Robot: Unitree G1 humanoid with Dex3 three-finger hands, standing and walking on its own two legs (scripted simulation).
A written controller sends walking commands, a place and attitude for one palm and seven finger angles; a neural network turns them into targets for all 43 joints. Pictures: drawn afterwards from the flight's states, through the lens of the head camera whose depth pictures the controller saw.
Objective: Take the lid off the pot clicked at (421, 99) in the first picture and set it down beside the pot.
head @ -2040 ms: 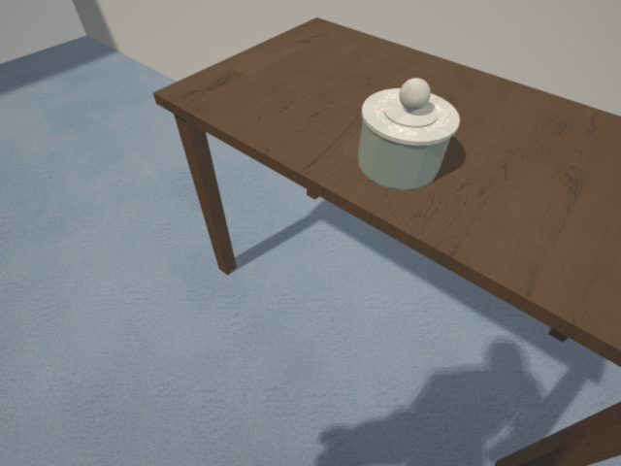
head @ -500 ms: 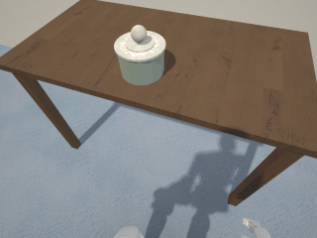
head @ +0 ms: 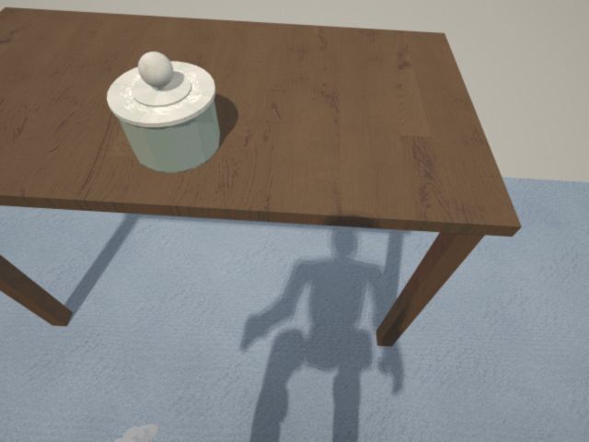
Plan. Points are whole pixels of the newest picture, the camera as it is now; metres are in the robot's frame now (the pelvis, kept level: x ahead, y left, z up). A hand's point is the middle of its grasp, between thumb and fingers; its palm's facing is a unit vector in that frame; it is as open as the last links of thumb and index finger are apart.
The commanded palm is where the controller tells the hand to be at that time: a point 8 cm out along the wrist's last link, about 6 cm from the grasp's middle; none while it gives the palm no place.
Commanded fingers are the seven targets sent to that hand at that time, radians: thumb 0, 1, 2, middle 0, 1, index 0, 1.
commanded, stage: take the last steps up to it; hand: left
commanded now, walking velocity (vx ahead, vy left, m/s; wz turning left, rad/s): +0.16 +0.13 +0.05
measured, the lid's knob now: (156, 69) +0.63 +0.24 +0.14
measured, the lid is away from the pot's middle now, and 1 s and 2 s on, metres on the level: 0.00 0.00 0.00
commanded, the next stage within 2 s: come to a stop and stand still in 0.24 s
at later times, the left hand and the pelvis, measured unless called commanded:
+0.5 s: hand out of the picture +0.06 +0.26 -0.19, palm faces +0.10 -0.96 -0.24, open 7.3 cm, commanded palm none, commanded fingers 0.00 0.90 0.90 -0.20 -0.30 -0.20 -0.30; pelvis +0.08 +0.05 -0.01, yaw +2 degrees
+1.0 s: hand out of the picture +0.11 +0.19 -0.17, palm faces +0.05 -0.97 -0.22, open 7.3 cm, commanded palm none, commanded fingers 0.00 0.90 0.90 -0.20 -0.30 -0.20 -0.30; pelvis +0.07 +0.01 +0.00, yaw +1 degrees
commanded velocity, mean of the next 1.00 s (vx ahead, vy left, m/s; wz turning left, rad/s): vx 0.00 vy -0.03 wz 0.02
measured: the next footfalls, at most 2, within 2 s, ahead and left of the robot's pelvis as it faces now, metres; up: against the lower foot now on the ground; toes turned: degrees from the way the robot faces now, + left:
right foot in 0.02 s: +0.03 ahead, -0.13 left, +0.00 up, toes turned -2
left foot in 0.42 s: +0.15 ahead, +0.17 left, +0.00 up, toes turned +7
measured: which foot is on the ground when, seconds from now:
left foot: down 0.00-0.02, up 0.04-0.40, down 0.42-0.84, up 0.86-1.00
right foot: up 0.00-0.00, down 0.02-0.42, up 0.44-0.82, down 0.84-1.00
